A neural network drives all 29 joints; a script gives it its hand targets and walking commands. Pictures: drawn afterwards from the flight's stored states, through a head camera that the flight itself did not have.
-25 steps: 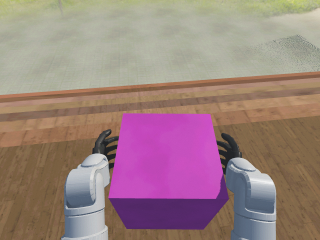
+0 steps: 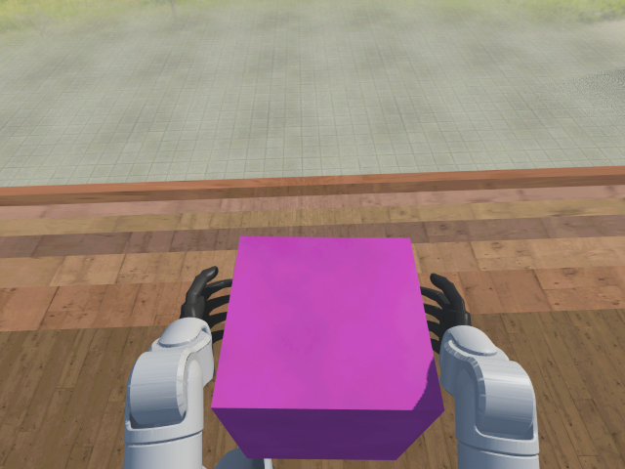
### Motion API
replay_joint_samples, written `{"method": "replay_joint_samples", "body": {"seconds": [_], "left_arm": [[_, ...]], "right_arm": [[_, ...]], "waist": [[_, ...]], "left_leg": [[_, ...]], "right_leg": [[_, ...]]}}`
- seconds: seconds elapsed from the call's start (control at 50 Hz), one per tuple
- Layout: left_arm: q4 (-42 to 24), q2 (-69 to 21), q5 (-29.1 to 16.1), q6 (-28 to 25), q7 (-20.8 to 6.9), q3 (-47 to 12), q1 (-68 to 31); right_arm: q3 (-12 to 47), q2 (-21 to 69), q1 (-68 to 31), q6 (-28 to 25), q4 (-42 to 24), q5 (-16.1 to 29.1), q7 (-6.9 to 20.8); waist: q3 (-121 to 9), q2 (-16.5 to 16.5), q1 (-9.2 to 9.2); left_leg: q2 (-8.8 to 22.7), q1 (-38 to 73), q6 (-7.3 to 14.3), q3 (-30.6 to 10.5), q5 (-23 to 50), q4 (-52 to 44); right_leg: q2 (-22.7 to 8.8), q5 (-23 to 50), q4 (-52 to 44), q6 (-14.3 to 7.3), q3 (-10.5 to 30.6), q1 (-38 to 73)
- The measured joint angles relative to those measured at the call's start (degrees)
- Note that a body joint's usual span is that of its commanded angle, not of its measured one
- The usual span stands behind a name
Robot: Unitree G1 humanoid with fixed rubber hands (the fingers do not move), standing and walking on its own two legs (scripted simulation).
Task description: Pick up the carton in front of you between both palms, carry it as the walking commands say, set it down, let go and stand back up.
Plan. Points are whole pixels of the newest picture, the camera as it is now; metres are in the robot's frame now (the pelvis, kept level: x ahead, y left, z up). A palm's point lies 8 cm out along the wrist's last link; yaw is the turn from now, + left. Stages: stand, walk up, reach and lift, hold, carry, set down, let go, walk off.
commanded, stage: carry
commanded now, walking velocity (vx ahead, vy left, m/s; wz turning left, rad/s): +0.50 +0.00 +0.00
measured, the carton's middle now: (323, 355) +0.26 +0.01 +0.00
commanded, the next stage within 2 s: none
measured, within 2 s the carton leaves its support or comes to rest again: neither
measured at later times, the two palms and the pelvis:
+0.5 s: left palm (235, 115) +0.67 +0.17 +0.10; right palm (401, 120) +0.65 -0.13 +0.11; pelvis +0.32 +0.04 -0.01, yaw -2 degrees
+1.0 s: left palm (267, 49) +1.01 +0.15 +0.08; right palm (389, 50) +1.01 -0.15 +0.07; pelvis +0.63 -0.01 -0.03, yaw -1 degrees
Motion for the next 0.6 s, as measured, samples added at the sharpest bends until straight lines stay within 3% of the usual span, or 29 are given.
{"method": "replay_joint_samples", "body": {"seconds": [0.1,0.14,0.18,0.24,0.3,0.46,0.6], "left_arm": [[-3.2,-0.1,0.2,1.9,0.0,-0.6,-1.5],[-4.1,-0.2,0.6,3.1,0.0,-0.2,-2.6],[-4.1,0.2,0.7,4.1,0.1,1.0,-4.2],[-2.0,0.7,0.6,5.5,0.1,2.8,-7.0],[0.3,0.2,0.9,5.9,0.2,3.8,-9.8],[9.7,3.5,0.6,4.5,1.1,4.1,-20.6],[21.1,7.1,-1.2,4.5,1.8,5.8,-29.5]], "right_arm": [[-0.8,0.0,-0.9,2.0,-4.0,0.9,-0.7],[-1.3,0.1,-2.6,3.1,-4.2,1.3,-0.7],[-1.6,0.3,-5.2,3.5,-2.4,1.4,-0.8],[-2.6,0.9,-8.8,4.3,1.0,1.3,-1.2],[-4.0,0.8,-10.3,4.7,2.2,1.5,-1.4],[-5.7,-3.5,-21.0,3.1,11.6,3.3,-1.5],[-5.7,-6.1,-31.0,3.4,23.6,3.3,-2.3]], "waist": [[-0.7,-0.1,-1.06],[-0.7,-0.6,-1.26],[-0.4,-2.0,-2.22],[1.3,-1.5,-3.68],[2.5,-0.8,-4.3],[2.2,-0.3,-3.42],[1.7,0.1,-3.0]], "left_leg": [[-1.8,2.4,1.8,3.3,4.5,-8.9],[-3.4,5.9,2.7,5.1,3.2,-11.7],[-4.7,7.4,5.2,6.4,-0.1,-8.9],[-4.4,8.8,6.6,6.4,-4.1,-6.0],[-4.7,12.9,6.2,5.8,-5.2,-9.5],[-5.3,22.7,5.0,4.2,-10.2,-15.2],[-5.5,30.8,2.2,2.8,-19.7,-13.3]], "right_leg": [[-0.3,-7.0,0.4,2.5,0.5,7.9],[-1.3,-11.7,5.3,3.6,0.7,9.4],[-4.1,-13.2,20.4,3.5,1.5,5.5],[-2.2,-10.8,50.5,1.9,9.0,-9.4],[-2.1,-6.1,59.8,0.3,10.3,-21.5],[-4.6,4.3,45.3,1.0,9.5,-37.5],[-2.0,11.3,23.6,-1.4,5.5,-33.6]]}}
